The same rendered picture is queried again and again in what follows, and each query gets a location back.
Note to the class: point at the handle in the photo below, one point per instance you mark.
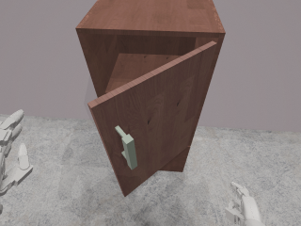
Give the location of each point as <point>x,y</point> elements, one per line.
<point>129,148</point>

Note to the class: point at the right robot hand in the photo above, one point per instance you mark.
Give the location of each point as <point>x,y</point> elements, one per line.
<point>246,209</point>

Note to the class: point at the left robot hand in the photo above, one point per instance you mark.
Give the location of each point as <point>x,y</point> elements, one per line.
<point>9,130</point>

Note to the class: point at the cupboard door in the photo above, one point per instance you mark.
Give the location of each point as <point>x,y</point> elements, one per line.
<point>158,110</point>

